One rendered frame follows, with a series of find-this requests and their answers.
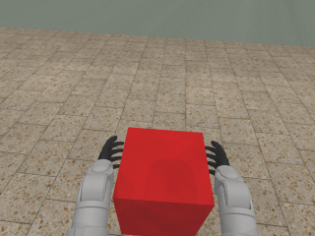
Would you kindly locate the robot right forearm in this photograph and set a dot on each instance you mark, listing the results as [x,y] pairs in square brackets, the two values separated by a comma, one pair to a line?
[236,210]

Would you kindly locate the robot left hand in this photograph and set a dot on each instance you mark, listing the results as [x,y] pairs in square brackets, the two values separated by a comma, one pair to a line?
[107,151]

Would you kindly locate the robot left forearm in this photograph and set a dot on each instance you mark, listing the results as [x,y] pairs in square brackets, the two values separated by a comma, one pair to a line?
[93,201]

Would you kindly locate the carton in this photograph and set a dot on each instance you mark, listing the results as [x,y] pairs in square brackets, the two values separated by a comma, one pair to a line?
[163,186]

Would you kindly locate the robot right hand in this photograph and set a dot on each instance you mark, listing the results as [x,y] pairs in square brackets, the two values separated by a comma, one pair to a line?
[219,156]

